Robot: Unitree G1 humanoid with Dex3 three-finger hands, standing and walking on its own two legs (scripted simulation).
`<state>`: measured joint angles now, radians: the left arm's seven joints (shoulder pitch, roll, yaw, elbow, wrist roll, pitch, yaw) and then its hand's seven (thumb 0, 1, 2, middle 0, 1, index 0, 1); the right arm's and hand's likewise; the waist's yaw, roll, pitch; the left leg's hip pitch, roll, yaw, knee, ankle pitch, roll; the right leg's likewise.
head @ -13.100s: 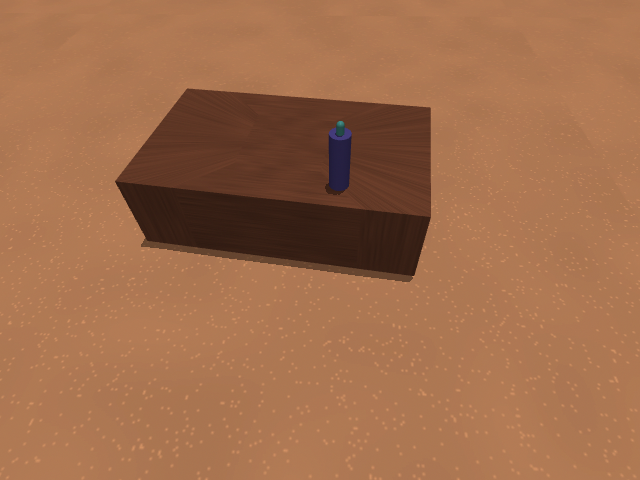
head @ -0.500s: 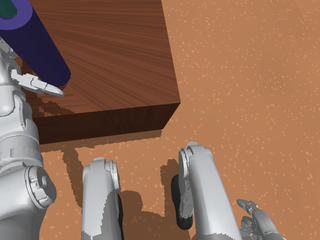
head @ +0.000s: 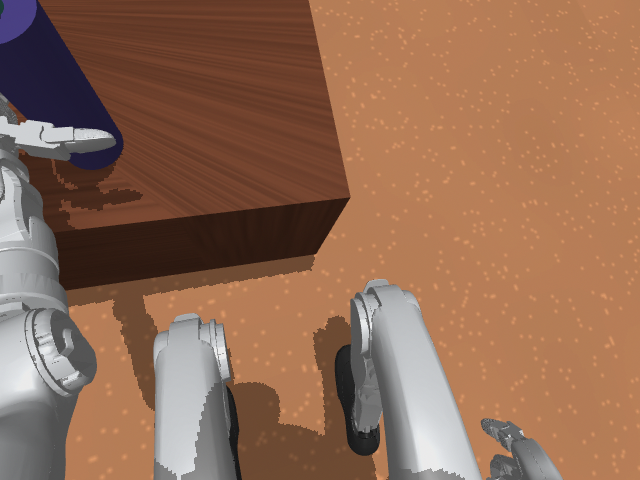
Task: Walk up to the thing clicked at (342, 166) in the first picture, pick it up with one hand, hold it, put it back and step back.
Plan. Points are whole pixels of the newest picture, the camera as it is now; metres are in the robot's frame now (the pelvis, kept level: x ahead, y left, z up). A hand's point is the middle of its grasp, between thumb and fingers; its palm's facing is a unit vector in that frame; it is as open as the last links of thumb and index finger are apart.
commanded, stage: close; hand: left
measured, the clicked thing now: (41, 79) +0.55 +0.22 +0.03
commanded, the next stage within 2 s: settle in 0.20 s
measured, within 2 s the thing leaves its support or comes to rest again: leaves its support in 0.74 s
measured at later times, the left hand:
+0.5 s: hand (50, 89) +0.55 +0.22 +0.02, palm faces +0.19 -0.98 -0.02, open 9.9 cm
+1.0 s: hand (29, 77) +0.54 +0.23 +0.05, palm faces +0.18 -0.98 -0.07, open 10.2 cm
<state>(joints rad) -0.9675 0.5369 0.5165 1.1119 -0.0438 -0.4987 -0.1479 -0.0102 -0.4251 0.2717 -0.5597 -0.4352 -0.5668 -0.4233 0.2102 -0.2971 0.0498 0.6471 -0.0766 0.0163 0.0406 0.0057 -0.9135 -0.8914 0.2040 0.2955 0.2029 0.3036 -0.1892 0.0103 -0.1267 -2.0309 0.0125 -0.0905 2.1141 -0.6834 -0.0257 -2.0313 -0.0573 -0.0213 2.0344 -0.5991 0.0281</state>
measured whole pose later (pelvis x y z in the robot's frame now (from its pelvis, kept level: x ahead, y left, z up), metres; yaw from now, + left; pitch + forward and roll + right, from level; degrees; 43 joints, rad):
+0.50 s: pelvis +0.00 +0.00 +0.00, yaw +0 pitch +34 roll -4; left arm -0.99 0.53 0.51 1.11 -0.01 -0.49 -0.12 -0.01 -0.31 0.98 -0.76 -0.94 -0.74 -0.91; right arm 0.21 -0.29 0.06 0.65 -0.08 0.04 0.05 0.01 -0.90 -0.89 0.21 0.30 0.20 0.30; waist -0.20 0.01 -0.12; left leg -2.04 0.01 -0.09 2.12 -0.68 -0.02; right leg -2.04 -0.06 -0.02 2.04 -0.60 0.03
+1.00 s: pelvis +0.02 +0.01 +0.06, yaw +0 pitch +36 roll -4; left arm -0.83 0.50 0.42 0.97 -0.05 -0.39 -0.07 -0.01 -0.44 1.17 -0.70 -1.11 -0.69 -1.08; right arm 0.24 -0.27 0.05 0.68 -0.05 0.02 0.02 0.01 -0.91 -0.90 0.20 0.30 0.20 0.30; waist -0.18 0.02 -0.15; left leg -1.86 0.03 -0.07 1.92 -0.69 -0.01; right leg -1.85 -0.05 -0.03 1.83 -0.61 0.04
